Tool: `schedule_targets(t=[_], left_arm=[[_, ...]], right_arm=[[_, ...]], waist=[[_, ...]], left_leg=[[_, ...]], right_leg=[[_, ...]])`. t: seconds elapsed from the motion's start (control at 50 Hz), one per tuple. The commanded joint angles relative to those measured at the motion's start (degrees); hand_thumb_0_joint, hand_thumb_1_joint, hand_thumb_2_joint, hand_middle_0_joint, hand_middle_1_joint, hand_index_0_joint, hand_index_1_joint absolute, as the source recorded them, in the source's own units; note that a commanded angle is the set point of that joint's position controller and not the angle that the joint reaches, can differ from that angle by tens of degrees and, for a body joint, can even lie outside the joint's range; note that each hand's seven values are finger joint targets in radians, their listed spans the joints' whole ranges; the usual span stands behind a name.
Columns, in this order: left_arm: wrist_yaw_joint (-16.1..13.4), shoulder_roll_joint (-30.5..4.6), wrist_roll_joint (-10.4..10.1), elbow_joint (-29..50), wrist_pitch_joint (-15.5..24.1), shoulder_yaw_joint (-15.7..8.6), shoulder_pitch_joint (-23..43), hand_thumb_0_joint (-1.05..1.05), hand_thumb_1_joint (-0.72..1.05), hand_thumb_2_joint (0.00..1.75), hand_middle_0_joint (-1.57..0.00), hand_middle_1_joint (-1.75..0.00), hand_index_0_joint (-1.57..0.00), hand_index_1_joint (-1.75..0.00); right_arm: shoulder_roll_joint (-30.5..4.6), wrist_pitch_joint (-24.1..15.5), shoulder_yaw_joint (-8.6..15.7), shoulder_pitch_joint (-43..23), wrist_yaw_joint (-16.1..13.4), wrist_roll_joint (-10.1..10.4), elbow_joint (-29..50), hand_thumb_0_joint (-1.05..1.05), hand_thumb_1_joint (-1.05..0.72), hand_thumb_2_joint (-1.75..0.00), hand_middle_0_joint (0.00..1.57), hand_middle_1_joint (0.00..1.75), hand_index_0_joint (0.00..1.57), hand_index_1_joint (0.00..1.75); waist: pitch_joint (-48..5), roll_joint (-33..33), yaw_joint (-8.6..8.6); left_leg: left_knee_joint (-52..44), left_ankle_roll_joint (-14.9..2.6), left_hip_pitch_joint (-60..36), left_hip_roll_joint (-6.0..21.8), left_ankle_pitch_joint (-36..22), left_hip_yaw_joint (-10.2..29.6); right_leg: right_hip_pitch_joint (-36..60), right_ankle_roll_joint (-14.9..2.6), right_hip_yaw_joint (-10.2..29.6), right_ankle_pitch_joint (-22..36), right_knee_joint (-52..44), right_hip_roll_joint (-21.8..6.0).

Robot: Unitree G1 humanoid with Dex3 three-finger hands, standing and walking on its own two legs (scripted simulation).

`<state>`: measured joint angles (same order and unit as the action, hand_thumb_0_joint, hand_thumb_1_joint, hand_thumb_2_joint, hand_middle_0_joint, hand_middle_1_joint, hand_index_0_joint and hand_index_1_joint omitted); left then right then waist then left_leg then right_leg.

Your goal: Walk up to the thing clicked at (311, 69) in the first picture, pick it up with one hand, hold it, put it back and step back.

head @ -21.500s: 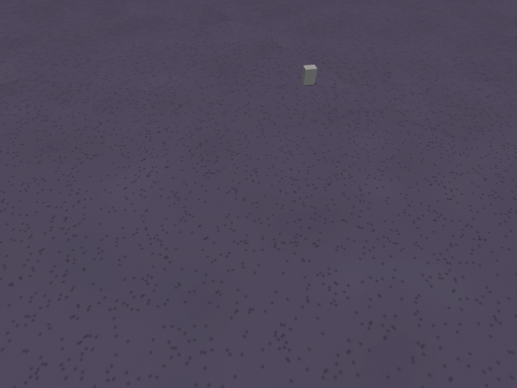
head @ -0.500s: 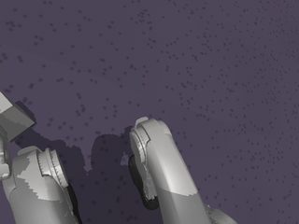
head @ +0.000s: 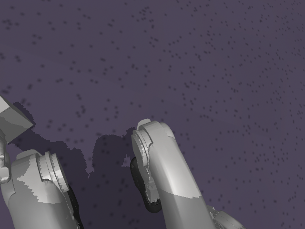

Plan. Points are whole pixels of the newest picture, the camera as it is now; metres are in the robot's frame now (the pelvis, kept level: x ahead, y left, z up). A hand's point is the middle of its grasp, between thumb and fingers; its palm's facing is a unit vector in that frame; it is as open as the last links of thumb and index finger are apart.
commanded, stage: rest palm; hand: left
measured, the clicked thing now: (0, 119) +0.42 +0.28 -0.25
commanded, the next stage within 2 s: settle in 1.48 s
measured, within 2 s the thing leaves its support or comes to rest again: neither
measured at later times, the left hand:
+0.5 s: hand out of the picture +0.41 +0.30 -0.21, palm faces -0.37 -0.21 -0.90, open 11.9 cm
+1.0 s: hand out of the picture +0.41 +0.30 -0.21, palm faces -0.37 -0.21 -0.90, open 12.0 cm
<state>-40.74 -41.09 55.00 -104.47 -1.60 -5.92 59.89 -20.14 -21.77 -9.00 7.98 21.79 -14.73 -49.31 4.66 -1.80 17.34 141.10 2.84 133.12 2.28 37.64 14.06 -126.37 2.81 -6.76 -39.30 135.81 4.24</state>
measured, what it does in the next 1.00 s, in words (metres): stands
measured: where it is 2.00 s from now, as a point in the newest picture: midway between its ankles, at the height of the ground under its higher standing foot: (113, 208)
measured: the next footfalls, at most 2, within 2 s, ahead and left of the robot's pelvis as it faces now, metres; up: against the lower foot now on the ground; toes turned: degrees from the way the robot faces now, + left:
none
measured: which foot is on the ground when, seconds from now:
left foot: down 0.00-1.00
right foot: down 0.00-1.00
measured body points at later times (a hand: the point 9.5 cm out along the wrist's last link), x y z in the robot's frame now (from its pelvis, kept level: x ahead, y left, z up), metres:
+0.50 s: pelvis +0.00 +0.00 +0.00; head +0.25 +0.08 +0.37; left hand +0.43 +0.31 -0.16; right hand +0.03 -0.25 -0.08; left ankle +0.08 +0.14 -0.28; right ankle +0.11 -0.12 -0.28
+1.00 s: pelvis +0.00 +0.00 +0.00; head +0.25 +0.08 +0.37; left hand +0.43 +0.30 -0.16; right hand +0.03 -0.25 -0.08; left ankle +0.08 +0.14 -0.28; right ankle +0.11 -0.12 -0.28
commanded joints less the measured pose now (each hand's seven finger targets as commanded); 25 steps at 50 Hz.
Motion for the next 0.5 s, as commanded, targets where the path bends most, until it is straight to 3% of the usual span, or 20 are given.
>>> schedule_targets(t=[0.0, 0.06, 0.1, 0.18, 0.2, 0.24, 0.3, 0.34, 0.4, 0.42, 0.46, 0.48], left_arm=[[-0.54, -4.12, 0.27, 4.12, 1.01, 1.59, 12.97, 0.00, -0.12, 0.63, -0.58, -0.51, -0.51, -0.58], [-0.35, -3.69, -0.11, 4.40, 1.24, 1.88, 13.29, 0.00, -0.15, 0.65, -0.55, -0.54, -0.49, -0.60], [-0.74, -3.92, 0.07, 4.26, 1.17, 1.31, 12.19, 0.00, -0.17, 0.67, -0.55, -0.54, -0.48, -0.61], [-0.77, -3.72, 0.03, 4.08, 1.26, 2.01, 14.19, 0.00, -0.17, 0.67, -0.54, -0.54, -0.47, -0.62], [-0.89, -4.19, -0.26, 3.73, 1.20, 1.09, 12.12, 0.00, -0.19, 0.68, -0.53, -0.54, -0.46, -0.62], [-0.82, -3.31, -0.30, 3.61, 1.14, 2.25, 12.45, 0.00, -0.18, 0.69, -0.53, -0.56, -0.46, -0.63], [-0.97, -4.90, -0.20, 4.64, 1.23, 1.56, 12.60, 0.00, -0.17, 0.68, -0.54, -0.55, -0.47, -0.62], [-0.67, -3.21, -0.43, 3.94, 1.12, 2.17, 11.50, 0.00, -0.18, 0.67, -0.53, -0.55, -0.46, -0.62], [-0.95, -4.31, -0.67, 4.99, 1.35, 0.56, 9.84, 0.00, -0.19, 0.70, -0.53, -0.55, -0.46, -0.62], [-0.88, -3.53, -0.08, 4.45, 1.27, 1.87, 11.69, 0.00, -0.19, 0.70, -0.53, -0.54, -0.45, -0.62], [-1.03, -4.63, -0.17, 4.54, 1.27, 0.95, 11.55, 0.00, -0.21, 0.70, -0.52, -0.54, -0.44, -0.62], [-0.85, -3.10, -0.15, 4.55, 1.24, 1.79, 11.60, 0.00, -0.19, 0.69, -0.52, -0.55, -0.45, -0.62]], right_arm=[[-15.16, -0.41, 3.79, 12.31, -0.28, 0.43, -1.17, 0.00, -0.91, -0.91, 0.20, 0.30, 0.20, 0.30], [-15.33, -0.39, 3.68, 12.59, -0.21, 0.38, -0.87, 0.00, -0.91, -0.91, 0.20, 0.30, 0.20, 0.30], [-15.85, -0.30, 3.85, 13.24, -0.27, 0.57, -1.03, 0.00, -0.91, -0.91, 0.20, 0.30, 0.20, 0.30], [-15.83, -0.58, 3.49, 12.61, 0.06, 0.20, -1.00, 0.00, -0.91, -0.91, 0.20, 0.30, 0.20, 0.30], [-16.33, -0.43, 3.70, 12.90, -0.08, 0.48, -0.95, 0.00, -0.91, -0.91, 0.20, 0.30, 0.20, 0.30], [-15.55, -0.57, 3.30, 11.64, -0.10, 0.43, -0.64, 0.00, -0.91, -0.91, 0.20, 0.30, 0.20, 0.30], [-15.50, -0.37, 3.35, 12.29, -0.21, 0.45, -0.62, 0.00, -0.91, -0.91, 0.20, 0.30, 0.20, 0.30], [-15.40, -0.44, 3.45, 11.95, -0.04, 0.35, -0.79, 0.00, -0.91, -0.91, 0.20, 0.30, 0.20, 0.30], [-15.57, 0.02, 3.76, 12.61, -0.38, 0.88, -0.40, 0.00, -0.91, -0.91, 0.20, 0.30, 0.20, 0.30], [-15.28, -0.12, 3.41, 12.46, -0.11, 0.48, -0.58, 0.00, -0.91, -0.91, 0.20, 0.30, 0.20, 0.30], [-16.06, -0.11, 3.91, 12.20, -0.34, 0.83, -0.60, 0.00, -0.91, -0.91, 0.20, 0.30, 0.20, 0.30], [-15.58, 0.09, 3.78, 12.28, -0.17, 0.54, -0.47, 0.00, -0.91, -0.91, 0.20, 0.30, 0.20, 0.30]], waist=[[-31.67, 13.64, 4.57], [-32.23, 13.76, 4.91], [-32.61, 13.88, 4.24], [-31.55, 14.33, 5.22], [-32.80, 14.25, 4.08], [-31.05, 14.50, 4.54], [-32.80, 14.23, 4.13], [-32.26, 14.27, 4.23], [-34.30, 14.22, 2.89], [-32.94, 14.23, 4.15], [-32.23, 14.14, 3.93], [-31.97, 14.18, 4.53]], left_leg=[[-12.70, -3.45, -22.62, -0.57, -2.42, -6.51], [-12.62, -3.41, -22.88, -0.53, -3.89, -6.74], [-13.06, -3.42, -23.55, -0.56, -4.34, -6.54], [-13.33, -3.19, -24.05, -0.33, -3.46, -6.07], [-13.33, -3.25, -24.48, -0.32, -4.50, -6.21], [-13.16, -3.20, -23.76, -0.33, -3.01, -6.18], [-12.74, -3.40, -22.69, -0.57, -3.86, -6.96], [-12.59, -3.33, -23.20, -0.50, -3.98, -6.89], [-12.89, -3.41, -24.06, -0.44, -5.96, -6.94], [-12.51, -3.43, -23.20, -0.47, -4.50, -6.74], [-13.33, -3.39, -23.37, -0.41, -2.94, -6.19], [-13.23, -3.30, -24.10, -0.34, -3.83, -6.24]], right_leg=[[15.78, -3.70, -5.71, 6.42, -16.45, 1.41], [17.14, -3.66, -5.56, 8.36, -16.25, 1.62], [17.05, -3.68, -6.14, 9.12, -16.46, 1.49], [15.95, -3.74, -6.60, 8.90, -15.84, 1.33], [17.13, -3.75, -6.55, 10.02, -16.06, 1.52], [15.93, -3.73, -6.47, 8.54, -15.79, 1.40], [18.50, -3.60, -5.30, 8.45, -16.65, 1.70], [16.90, -3.68, -5.95, 8.73, -16.37, 1.64], [19.32, -3.56, -5.77, 10.90, -16.43, 1.69], [17.14, -3.65, -6.16, 9.40, -16.00, 1.52], [16.44, -3.81, -6.08, 7.94, -16.48, 1.68], [16.75, -3.72, -6.24, 9.13, -16.25, 1.51]])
